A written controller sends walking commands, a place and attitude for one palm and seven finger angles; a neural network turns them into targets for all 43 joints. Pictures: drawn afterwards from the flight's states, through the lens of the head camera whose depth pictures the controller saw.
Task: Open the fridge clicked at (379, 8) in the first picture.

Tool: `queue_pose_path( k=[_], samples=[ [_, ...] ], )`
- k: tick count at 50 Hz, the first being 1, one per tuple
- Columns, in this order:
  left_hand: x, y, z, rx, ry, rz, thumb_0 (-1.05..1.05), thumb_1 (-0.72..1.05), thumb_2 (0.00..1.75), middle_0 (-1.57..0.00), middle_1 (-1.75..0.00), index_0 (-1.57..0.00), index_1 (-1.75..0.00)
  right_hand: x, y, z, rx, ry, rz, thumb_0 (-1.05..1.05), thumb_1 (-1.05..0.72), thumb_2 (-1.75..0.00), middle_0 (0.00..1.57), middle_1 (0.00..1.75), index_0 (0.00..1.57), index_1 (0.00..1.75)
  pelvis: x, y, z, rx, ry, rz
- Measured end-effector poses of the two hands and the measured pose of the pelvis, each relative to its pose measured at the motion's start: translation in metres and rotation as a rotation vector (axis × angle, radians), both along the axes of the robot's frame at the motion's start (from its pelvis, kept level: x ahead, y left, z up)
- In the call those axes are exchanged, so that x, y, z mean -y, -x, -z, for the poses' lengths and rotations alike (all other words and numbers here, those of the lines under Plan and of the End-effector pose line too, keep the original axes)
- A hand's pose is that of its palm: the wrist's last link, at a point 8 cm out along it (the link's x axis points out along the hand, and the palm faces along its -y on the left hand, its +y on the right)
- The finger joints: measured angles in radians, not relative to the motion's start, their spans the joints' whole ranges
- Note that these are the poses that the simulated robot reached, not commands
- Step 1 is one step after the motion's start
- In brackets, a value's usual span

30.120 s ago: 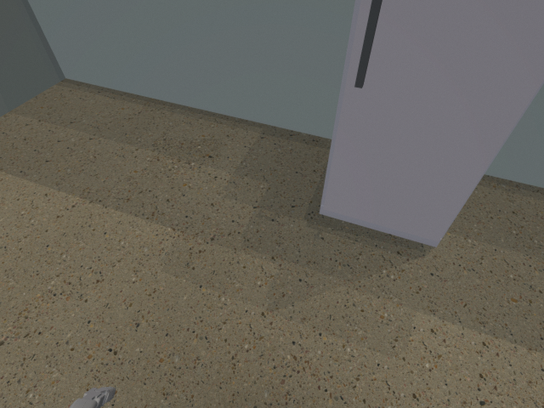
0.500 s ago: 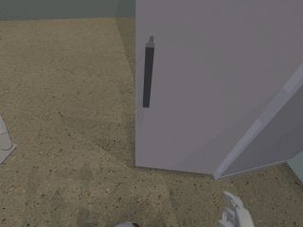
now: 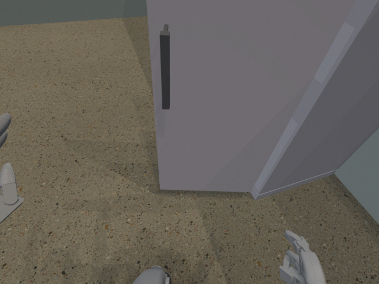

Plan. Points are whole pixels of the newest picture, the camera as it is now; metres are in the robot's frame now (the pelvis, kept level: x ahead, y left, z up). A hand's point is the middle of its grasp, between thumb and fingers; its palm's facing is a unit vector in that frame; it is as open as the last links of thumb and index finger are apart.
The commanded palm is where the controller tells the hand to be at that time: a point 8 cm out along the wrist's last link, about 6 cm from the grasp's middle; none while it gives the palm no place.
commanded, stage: stop stepping back and stand still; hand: left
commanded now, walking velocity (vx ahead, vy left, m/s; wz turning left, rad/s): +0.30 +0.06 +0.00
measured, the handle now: (166, 70) +0.65 +0.13 +0.10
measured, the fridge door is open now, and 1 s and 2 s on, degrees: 70 70 70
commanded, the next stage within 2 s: let the arm hang, fingers relaxed in 0.58 s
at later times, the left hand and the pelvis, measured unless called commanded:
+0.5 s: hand out of the picture +0.15 +0.30 +0.17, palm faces +0.45 -0.76 -0.47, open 7.4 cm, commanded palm +0.09 +0.33 +0.18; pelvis -0.04 +0.02 +0.00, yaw +1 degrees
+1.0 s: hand out of the picture +0.02 +0.19 -0.16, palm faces +0.00 -0.99 -0.14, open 7.3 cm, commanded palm none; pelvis -0.06 +0.03 +0.00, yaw +4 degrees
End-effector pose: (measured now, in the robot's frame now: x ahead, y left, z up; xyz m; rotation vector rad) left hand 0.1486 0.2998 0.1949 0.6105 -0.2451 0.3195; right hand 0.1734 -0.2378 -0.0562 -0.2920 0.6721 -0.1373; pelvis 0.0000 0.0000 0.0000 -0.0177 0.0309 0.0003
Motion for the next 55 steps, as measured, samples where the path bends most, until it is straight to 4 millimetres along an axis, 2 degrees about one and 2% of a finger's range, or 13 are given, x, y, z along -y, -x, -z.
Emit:
queue_pose_path(
  k=[5, 11, 16, 21, 28, 35, 37, 40, 43, 46, 48, 50, 55],
  samples=[
    [-0.011, 0.027, 0.006, 0.039, 0.101, -0.117, 0.02, 0.88, 0.90, -0.21, -0.30, -0.21, -0.31, 0.002, 0.043, 0.005, -0.110, 0.022, 0.005, 0.01, -0.91, -0.90, 0.20, 0.30, 0.21, 0.30, -0.001, 0.007, -0.012, -0.012, -0.041, -0.001],
    [-0.030, 0.017, 0.023, 0.091, 0.187, -0.170, 0.02, 0.89, 0.90, -0.21, -0.30, -0.21, -0.31, -0.004, 0.064, 0.018, -0.096, 0.044, 0.025, 0.01, -0.91, -0.90, 0.20, 0.30, 0.21, 0.30, -0.018, 0.020, -0.002, -0.004, -0.006, -0.056],
    [-0.025, 0.016, 0.013, 0.060, 0.103, -0.060, 0.02, 0.89, 0.90, -0.21, -0.30, -0.20, -0.31, -0.023, 0.070, 0.010, -0.019, -0.020, 0.052, 0.02, -0.91, -0.90, 0.20, 0.30, 0.21, 0.30, -0.023, 0.032, -0.002, 0.027, -0.025, -0.022],
    [-0.025, 0.030, 0.001, 0.069, 0.022, -0.014, 0.02, 0.89, 0.90, -0.21, -0.30, -0.21, -0.31, -0.037, 0.074, 0.011, 0.000, -0.059, 0.029, 0.01, -0.91, -0.90, 0.20, 0.30, 0.21, 0.30, -0.023, 0.040, -0.001, 0.034, -0.011, -0.019],
    [-0.039, 0.046, 0.019, 0.041, 0.082, -0.124, 0.02, 0.89, 0.90, -0.21, -0.30, -0.21, -0.31, -0.036, 0.077, 0.025, -0.052, -0.046, 0.006, 0.01, -0.90, -0.90, 0.21, 0.30, 0.21, 0.30, -0.027, 0.040, 0.003, 0.031, -0.010, -0.019],
    [-0.030, 0.031, 0.030, 0.037, 0.137, -0.115, 0.02, 0.89, 0.90, -0.21, -0.30, -0.20, -0.31, -0.032, 0.069, 0.027, -0.062, -0.051, -0.014, 0.01, -0.91, -0.90, 0.20, 0.30, 0.21, 0.30, -0.025, 0.038, 0.002, 0.042, -0.017, -0.035],
    [-0.028, 0.015, 0.066, -0.139, 0.159, -0.085, 0.01, 0.89, 0.90, -0.20, -0.30, -0.20, -0.30, -0.026, 0.065, 0.035, -0.093, -0.067, -0.037, 0.01, -0.91, -0.90, 0.20, 0.30, 0.21, 0.30, -0.026, 0.041, 0.004, 0.031, -0.023, -0.048],
    [-0.019, 0.007, 0.152, -0.528, 0.251, -0.089, 0.01, 0.90, 0.90, -0.20, -0.30, -0.20, -0.30, -0.016, 0.067, 0.051, -0.148, -0.072, -0.015, 0.01, -0.91, -0.90, 0.20, 0.30, 0.21, 0.30, -0.029, 0.046, 0.010, 0.019, -0.024, -0.058],
    [0.003, 0.031, 0.235, -0.878, 0.358, -0.098, 0.01, 0.90, 0.90, -0.20, -0.30, -0.19, -0.30, -0.009, 0.083, 0.060, -0.214, -0.064, 0.017, 0.01, -0.91, -0.90, 0.20, 0.30, 0.21, 0.30, -0.030, 0.051, 0.012, 0.025, -0.032, -0.059],
    [0.032, 0.073, 0.295, -1.128, 0.477, -0.107, 0.01, 0.91, 0.90, -0.20, -0.30, -0.20, -0.30, -0.005, 0.113, 0.062, -0.320, -0.034, 0.038, 0.01, -0.91, -0.90, 0.20, 0.30, 0.21, 0.30, -0.028, 0.056, 0.010, 0.039, -0.039, -0.062],
    [0.050, 0.106, 0.320, -1.256, 0.554, -0.120, 0.02, 0.91, 0.90, -0.20, -0.30, -0.20, -0.30, -0.003, 0.137, 0.063, -0.408, -0.012, 0.048, 0.01, -0.91, -0.90, 0.20, 0.30, 0.20, 0.30, -0.027, 0.059, 0.008, 0.045, -0.035, -0.061],
    [0.060, 0.135, 0.333, -1.327, 0.629, -0.165, 0.01, 0.92, 0.90, -0.20, -0.30, -0.20, -0.30, -0.002, 0.161, 0.063, -0.496, 0.004, 0.057, 0.01, -0.91, -0.90, 0.20, 0.30, 0.20, 0.30, -0.025, 0.062, 0.004, 0.047, -0.025, -0.065],
    [0.039, 0.180, 0.336, -1.398, 0.640, -0.288, -0.02, 0.97, 0.90, -0.21, -0.30, -0.20, -0.30, -0.006, 0.204, 0.065, -0.655, 0.003, 0.074, 0.01, -0.91, -0.90, 0.20, 0.30, 0.20, 0.30, -0.022, 0.067, -0.002, 0.044, -0.008, -0.076]
  ],
)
